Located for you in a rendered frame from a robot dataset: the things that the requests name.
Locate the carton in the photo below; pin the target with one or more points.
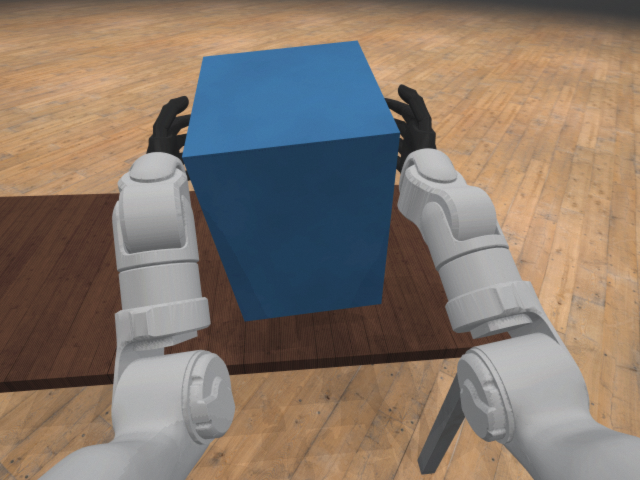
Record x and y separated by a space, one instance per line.
292 154

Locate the robot right forearm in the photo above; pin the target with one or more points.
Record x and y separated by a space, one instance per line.
485 292

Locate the robot left forearm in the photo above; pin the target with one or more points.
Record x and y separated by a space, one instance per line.
156 254

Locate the robot left hand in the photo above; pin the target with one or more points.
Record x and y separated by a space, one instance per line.
166 127

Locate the robot left upper arm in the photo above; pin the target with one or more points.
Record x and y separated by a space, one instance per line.
167 409

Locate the robot right hand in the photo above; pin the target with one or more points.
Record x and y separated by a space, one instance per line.
417 129

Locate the table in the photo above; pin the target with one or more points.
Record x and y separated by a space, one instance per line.
60 290

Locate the robot right upper arm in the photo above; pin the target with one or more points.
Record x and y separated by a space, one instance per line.
526 393

